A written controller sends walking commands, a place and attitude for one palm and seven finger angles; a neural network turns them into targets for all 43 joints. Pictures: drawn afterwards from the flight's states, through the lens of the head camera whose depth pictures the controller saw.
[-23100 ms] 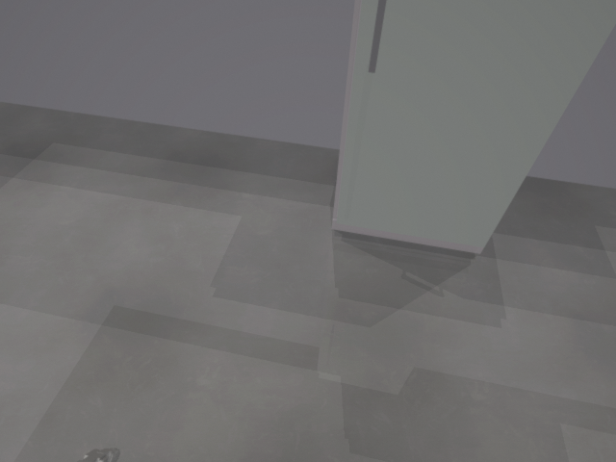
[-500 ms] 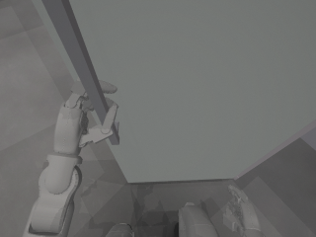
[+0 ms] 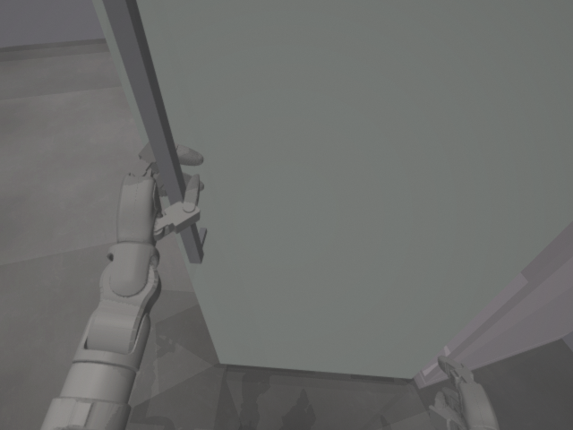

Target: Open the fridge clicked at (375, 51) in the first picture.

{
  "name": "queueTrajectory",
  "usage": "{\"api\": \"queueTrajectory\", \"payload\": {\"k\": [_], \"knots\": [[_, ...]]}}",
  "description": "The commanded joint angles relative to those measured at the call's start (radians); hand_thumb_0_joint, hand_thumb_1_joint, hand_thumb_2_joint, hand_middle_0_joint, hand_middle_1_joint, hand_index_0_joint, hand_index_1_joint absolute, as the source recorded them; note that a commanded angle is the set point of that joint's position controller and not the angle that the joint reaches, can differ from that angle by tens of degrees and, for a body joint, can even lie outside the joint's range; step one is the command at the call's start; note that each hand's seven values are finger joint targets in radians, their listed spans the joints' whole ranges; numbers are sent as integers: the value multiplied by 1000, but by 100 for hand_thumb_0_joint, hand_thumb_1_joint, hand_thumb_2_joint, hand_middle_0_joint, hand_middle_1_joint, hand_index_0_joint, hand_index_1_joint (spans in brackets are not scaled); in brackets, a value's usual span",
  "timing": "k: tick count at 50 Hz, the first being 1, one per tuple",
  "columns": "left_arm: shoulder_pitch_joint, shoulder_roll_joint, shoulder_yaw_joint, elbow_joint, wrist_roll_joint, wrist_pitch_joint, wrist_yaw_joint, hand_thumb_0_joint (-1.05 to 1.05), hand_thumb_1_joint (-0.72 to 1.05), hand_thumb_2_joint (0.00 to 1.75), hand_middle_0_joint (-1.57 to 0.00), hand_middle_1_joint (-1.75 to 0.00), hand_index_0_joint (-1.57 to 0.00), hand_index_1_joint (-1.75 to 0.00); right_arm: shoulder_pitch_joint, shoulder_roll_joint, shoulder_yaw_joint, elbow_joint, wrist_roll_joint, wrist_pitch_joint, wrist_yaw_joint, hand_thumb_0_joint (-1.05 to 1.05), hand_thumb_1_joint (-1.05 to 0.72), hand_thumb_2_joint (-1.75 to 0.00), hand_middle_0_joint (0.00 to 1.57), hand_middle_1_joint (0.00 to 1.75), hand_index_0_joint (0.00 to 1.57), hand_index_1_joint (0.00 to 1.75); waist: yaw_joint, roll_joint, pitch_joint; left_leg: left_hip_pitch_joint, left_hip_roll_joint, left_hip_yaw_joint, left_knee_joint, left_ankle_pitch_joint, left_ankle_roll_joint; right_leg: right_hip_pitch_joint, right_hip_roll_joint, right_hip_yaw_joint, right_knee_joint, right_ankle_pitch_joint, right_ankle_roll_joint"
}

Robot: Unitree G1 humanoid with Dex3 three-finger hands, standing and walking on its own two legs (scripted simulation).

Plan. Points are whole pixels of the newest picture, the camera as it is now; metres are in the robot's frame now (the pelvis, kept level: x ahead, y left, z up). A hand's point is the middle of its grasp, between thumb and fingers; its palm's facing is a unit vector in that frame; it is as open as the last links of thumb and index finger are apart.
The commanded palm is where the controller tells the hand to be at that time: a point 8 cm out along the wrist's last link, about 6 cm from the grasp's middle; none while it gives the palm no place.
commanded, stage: stop walking and hold the door back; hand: left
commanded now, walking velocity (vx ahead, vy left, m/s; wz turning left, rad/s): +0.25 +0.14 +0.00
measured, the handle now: (166, 127) +0.37 +0.18 +0.24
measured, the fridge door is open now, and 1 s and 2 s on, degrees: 69 62 64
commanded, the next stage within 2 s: loosen the grip on the handle in 1.40 s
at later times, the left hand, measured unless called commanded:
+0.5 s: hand (198, 179) +0.39 +0.16 +0.15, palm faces +0.24 -0.94 -0.25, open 5.4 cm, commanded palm +0.36 +0.24 +0.14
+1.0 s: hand (196, 174) +0.40 +0.17 +0.15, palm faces +0.07 -0.98 -0.20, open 5.7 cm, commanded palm +0.37 +0.25 +0.14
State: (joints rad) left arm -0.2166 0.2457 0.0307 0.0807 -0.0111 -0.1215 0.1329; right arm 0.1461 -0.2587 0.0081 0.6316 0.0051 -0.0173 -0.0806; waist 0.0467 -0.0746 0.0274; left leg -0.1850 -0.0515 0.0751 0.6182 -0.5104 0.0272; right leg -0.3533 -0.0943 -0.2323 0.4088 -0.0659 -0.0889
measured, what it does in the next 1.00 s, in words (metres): steps on the spot: left foot, then right foot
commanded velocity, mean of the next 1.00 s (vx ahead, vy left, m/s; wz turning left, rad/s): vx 0.11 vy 0.06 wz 0.00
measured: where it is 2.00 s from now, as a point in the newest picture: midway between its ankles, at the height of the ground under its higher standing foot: outside the picture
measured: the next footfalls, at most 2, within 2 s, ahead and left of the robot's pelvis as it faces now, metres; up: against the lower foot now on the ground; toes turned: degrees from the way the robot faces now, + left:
left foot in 0.04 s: -0.02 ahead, +0.12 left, +0.00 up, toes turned +5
right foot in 0.28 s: +0.04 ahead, -0.14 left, +0.00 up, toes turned +2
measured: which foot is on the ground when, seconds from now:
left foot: up 0.00-0.02, down 0.04-0.28, up 0.30-0.70, down 0.72-1.00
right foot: down 0.00-0.06, up 0.08-0.26, down 0.28-1.00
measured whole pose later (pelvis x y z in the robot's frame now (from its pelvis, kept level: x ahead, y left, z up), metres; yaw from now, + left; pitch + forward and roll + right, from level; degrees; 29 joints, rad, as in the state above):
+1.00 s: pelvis -0.06 +0.03 -0.01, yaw -3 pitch +0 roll -1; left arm -0.69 0.35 0.22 0.63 0.00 -0.20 0.00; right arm 0.20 -0.21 0.04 0.68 0.03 -0.05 -0.08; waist -0.07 0.02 0.12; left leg -0.34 0.05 0.03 0.72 -0.42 -0.02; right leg -0.30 -0.01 -0.03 0.57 -0.27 0.01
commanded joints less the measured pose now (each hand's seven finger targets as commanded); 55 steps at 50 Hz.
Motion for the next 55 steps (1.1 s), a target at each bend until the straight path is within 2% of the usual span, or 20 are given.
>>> {"api": "queueTrajectory", "payload": {"k": [1, 2, 3, 4, 6, 11, 12, 14, 15, 17, 21, 31, 34, 36, 38, 42, 46, 49, 51, 55], "knots": [[-646, 200, 92, -22, -34, -88, 0, 0, 90, 90, -45, -140, -45, -140, 19, -99, -29, -117, 4, -29, 7, 0, -90, -90, 20, 30, 20, 30, -77, 102, -266, 128, 89, -69, -397, -49, 100, 94, -74, 246, -71, -494, 134], [-702, 199, 102, 35, -31, -86, -4, 0, 90, 90, -45, -140, -45, -140, 18, -124, -36, -118, 5, -32, 11, 0, -90, -90, 20, 30, 20, 30, -75, 305, -222, 116, 238, -233, -452, -141, 173, -7, 66, 104, 174, -422, 192], [-767, 214, 128, 119, -39, -66, -3, 0, 90, 90, -45, -140, -45, -140, -21, -123, -46, -113, 9, -41, 12, 0, -90, -90, 20, 30, 20, 30, -72, 485, -188, -26, 401, -427, -437, -130, 269, -42, 133, 106, 635, -378, 155], [-886, 259, 132, 117, -7, -73, -10, 0, 90, 90, -45, -140, -45, -140, -51, -83, -41, -111, 15, -50, 12, 0, -90, -90, 20, 30, 20, 30, -68, 453, -106, -60, 428, -494, -453, -41, 280, -185, 82, 214, 776, -391, 108], [-916, 258, 130, 347, -6, -62, -32, 0, 90, 90, -45, -140, -45, -140, -13, -112, -50, -68, 38, -36, 5, 0, -90, -90, 20, 30, 20, 30, -42, 168, -68, -34, 396, -391, -376, -27, 243, -284, 50, 286, 760, -378, 112], [-1098, 255, 115, 611, -33, -41, -68, 0, 90, 90, -45, -140, -45, -140, 64, -128, -35, -30, 42, -45, -42, 0, -90, -90, 20, 30, 20, 30, -14, 225, -190, -67, 242, -150, -180, 54, 107, 161, 99, 116, 193, -308, 119], [-1109, 291, 139, 640, -28, -47, -68, 0, 90, 90, -45, -140, -45, -140, 62, -127, -35, -22, 40, -51, -45, 0, -90, -90, 20, 30, 20, 30, -11, 142, -212, -150, 197, -109, -54, 72, 76, 301, 74, 184, 83, -333, 107], [-1069, 413, 221, 686, -22, -44, -70, 0, 90, 90, -45, -140, -45, -140, 39, -111, -58, -40, 39, -56, -48, 0, -90, -90, 20, 30, 20, 30, 1, -296, -183, -484, 25, -70, 442, -95, -14, 406, -316, 873, -204, -490, -59], [-976, 443, 253, 733, -21, -27, -66, 0, 90, 90, -45, -140, -45, -140, 42, -138, -64, -20, 23, -67, -47, 0, -90, -90, 20, 30, 20, 30, -2, -126, -162, -485, 43, -164, 528, -35, -32, 340, -365, 911, -234, -540, -78], [-1109, 512, 299, 674, -17, -50, -69, 0, 90, 90, -45, -140, -45, -140, 66, -124, -61, 25, 30, -95, -32, 0, -90, -90, 20, 30, 20, 30, -49, -243, -166, -477, 69, -185, 574, 56, -40, 285, -283, 781, -166, -610, -40], [-1051, 620, 395, 799, -7, -96, -78, 0, 90, 90, -45, -140, -45, -140, 89, -141, -52, 52, 24, -107, -26, 0, -90, -90, 20, 30, 20, 30, -55, -156, -208, -389, 78, -94, 502, 158, -55, 241, -205, 496, -108, -379, 0], [-1002, 612, 430, 714, 1, -145, -74, 0, 90, 90, -45, -140, -45, -140, 131, -163, -70, 3, 13, -135, -22, 0, -90, -90, 20, 30, 20, 30, -40, -155, -263, -88, 47, 63, 1, 200, -51, 234, -142, 395, -81, -212, -16], [-963, 545, 395, 602, -4, -162, -85, 0, 90, 90, -45, -140, -45, -140, 138, -179, -86, -19, 14, -119, -15, 0, -90, -90, 20, 30, 20, 30, -55, -52, -294, 78, 73, 24, -223, 312, -40, 201, -72, 350, 20, -165, 30], [-931, 473, 363, 484, -16, -172, -99, 0, 90, 90, -45, -140, -45, -140, 120, -211, -88, -63, 24, -105, -4, 0, -90, -90, 20, 30, 20, 30, -36, 232, -300, 142, 290, -238, -271, 547, 58, 78, 88, 232, 234, -164, 92], [-882, 440, 337, 416, -11, -178, -110, 0, 90, 90, -45, -140, -45, -140, 77, -149, -68, -79, 16, -98, 2, 0, -90, -90, 20, 30, 20, 30, -42, 390, -270, 91, 377, -278, -279, 670, 135, 8, 105, 195, 372, -373, 109], [-846, 421, 306, 355, 5, -165, -97, 0, 90, 90, -45, -140, -45, -140, 109, -169, -63, -69, 20, -90, -1, 0, -90, -90, 20, 30, 20, 30, -46, 254, -307, 40, 270, -104, -36, 768, 39, 223, 70, 199, 85, -64, 82], [-738, 495, 376, 406, -2, -116, -74, 0, 90, 90, -45, -140, -45, -140, 104, -131, -57, -72, 29, -71, -13, 0, -90, -90, 20, 30, 20, 30, -44, -110, -355, -273, 98, -39, 161, 119, -62, 504, -206, 485, 86, 643, -54], [-842, 462, 359, 389, -6, -108, -71, 0, 90, 90, -45, -140, -45, -140, 79, -110, -24, -53, 16, -75, -32, 0, -90, -90, 20, 30, 20, 30, -51, -149, -330, -188, 105, -74, 36, 106, -44, 387, -187, 382, 73, 450, -32], [-811, 444, 345, 365, -11, -119, -71, 0, 90, 90, -45, -140, -45, -140, 66, -115, -23, -48, 10, -64, -45, 0, -90, -90, 20, 30, 20, 30, -58, -30, -357, 4, 120, -62, -176, 420, -37, 292, -99, 295, 137, 302, 36], [-881, 335, 239, 357, -17, -145, -82, 0, 90, 90, -45, -140, -45, -140, 33, -121, -23, -71, 8, -63, -27, 0, -90, -90, 20, 30, 20, 30, -45, 231, -282, 49, 327, -292, -213, 783, 84, 104, 77, 196, 254, -211, 113]]}}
